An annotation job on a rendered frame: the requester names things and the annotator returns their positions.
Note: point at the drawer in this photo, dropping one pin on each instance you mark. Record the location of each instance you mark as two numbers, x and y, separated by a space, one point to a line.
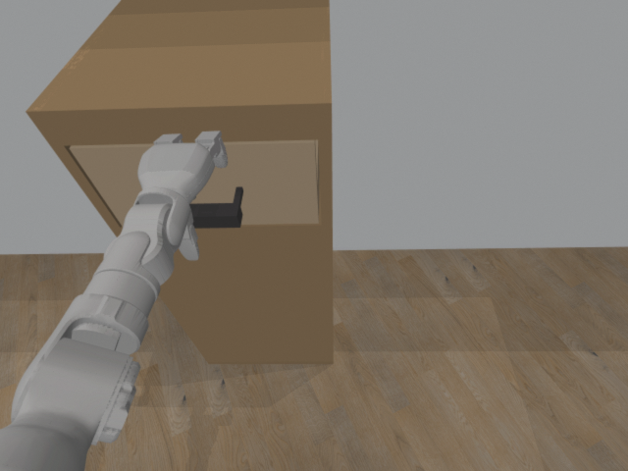
280 179

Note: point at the left robot hand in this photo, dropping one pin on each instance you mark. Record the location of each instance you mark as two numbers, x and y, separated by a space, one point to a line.
184 168

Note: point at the robot left forearm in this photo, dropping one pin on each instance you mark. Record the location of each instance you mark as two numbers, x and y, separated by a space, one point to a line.
113 310

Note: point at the handle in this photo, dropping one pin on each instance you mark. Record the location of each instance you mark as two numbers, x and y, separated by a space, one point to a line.
218 215

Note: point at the cabinet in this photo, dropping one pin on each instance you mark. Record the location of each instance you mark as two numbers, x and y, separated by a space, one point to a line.
256 70

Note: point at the robot left upper arm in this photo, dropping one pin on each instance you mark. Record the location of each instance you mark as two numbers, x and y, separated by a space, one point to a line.
81 394

